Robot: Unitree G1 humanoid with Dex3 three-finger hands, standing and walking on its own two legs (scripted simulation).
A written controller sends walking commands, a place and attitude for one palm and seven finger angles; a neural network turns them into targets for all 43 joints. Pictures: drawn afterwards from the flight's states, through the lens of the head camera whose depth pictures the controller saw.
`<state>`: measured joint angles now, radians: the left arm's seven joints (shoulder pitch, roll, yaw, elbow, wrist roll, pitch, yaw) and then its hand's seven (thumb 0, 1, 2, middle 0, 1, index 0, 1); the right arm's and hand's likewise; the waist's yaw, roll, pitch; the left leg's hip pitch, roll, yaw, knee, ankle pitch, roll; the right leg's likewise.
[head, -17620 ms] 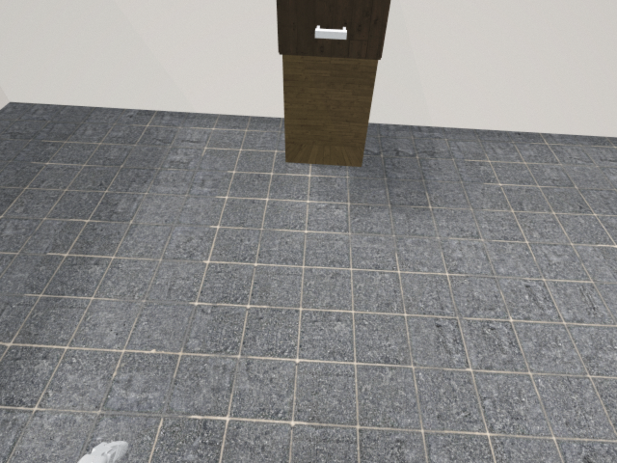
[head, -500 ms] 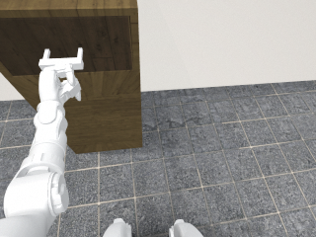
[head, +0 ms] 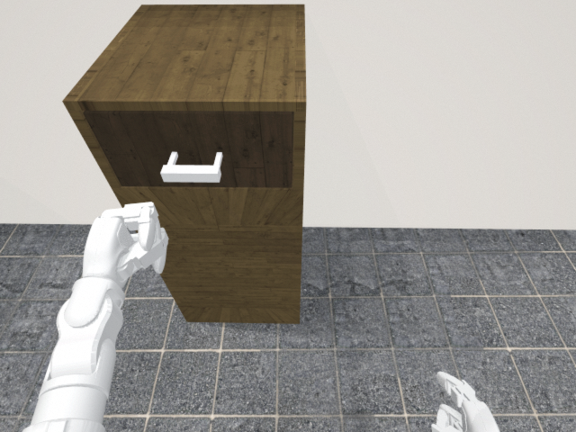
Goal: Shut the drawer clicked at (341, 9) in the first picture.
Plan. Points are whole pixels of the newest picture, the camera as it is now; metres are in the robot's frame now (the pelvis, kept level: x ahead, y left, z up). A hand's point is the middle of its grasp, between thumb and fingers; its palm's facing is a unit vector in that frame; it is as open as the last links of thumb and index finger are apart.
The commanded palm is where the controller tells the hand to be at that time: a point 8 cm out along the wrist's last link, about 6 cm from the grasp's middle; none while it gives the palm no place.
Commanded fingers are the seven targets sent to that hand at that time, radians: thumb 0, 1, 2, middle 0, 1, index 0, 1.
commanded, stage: draw the hand back to the body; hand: left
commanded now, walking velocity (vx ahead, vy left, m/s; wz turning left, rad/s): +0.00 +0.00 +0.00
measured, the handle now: (193, 165) +0.56 +0.20 +0.04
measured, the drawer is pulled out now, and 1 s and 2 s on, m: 0.00 0.00 0.00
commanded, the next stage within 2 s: step back with the hand held close in 0.90 s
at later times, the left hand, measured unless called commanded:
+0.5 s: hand (83, 303) +0.22 +0.22 +0.16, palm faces +0.29 -0.90 -0.32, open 3.3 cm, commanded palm +0.17 +0.26 +0.18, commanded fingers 0.00 0.90 0.90 -1.40 -1.60 -1.40 -1.60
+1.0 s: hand (36, 343) +0.18 +0.23 +0.18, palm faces +0.39 -0.84 -0.38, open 3.3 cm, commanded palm +0.13 +0.27 +0.20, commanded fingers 0.00 0.90 0.90 -1.40 -1.60 -1.40 -1.60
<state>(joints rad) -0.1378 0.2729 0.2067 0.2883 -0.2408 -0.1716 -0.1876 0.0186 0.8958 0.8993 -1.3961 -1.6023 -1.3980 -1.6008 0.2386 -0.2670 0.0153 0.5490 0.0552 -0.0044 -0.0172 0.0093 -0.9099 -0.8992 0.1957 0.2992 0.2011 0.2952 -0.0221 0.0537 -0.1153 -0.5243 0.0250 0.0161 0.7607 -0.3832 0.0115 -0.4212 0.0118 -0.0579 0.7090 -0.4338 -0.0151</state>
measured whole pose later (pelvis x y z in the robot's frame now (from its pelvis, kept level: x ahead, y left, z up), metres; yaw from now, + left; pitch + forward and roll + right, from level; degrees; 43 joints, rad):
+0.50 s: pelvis -0.01 +0.00 +0.03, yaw -1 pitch -3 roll +0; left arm 0.30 0.31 0.19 -0.21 -0.09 -0.08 0.09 0.02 0.89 0.90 -1.40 -1.60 -1.40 -1.60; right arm 0.19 -0.24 0.05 0.60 0.02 -0.04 -0.06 0.01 -0.91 -0.90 0.20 0.30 0.20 0.30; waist 0.03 0.07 0.01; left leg -0.16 0.01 0.04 0.45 -0.23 0.01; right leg -0.09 0.00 -0.04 0.43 -0.30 -0.02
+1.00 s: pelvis +0.00 -0.01 +0.03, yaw +0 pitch -3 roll +0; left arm 0.53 0.31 0.26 -0.44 -0.07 -0.09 0.11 0.02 0.89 0.90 -1.40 -1.60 -1.40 -1.60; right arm 0.18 -0.23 0.02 0.61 0.01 -0.10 -0.07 0.01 -0.91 -0.90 0.20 0.30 0.20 0.30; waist 0.07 0.07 0.01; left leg -0.14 0.01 0.03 0.45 -0.25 0.00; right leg -0.05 0.01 -0.05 0.42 -0.31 -0.02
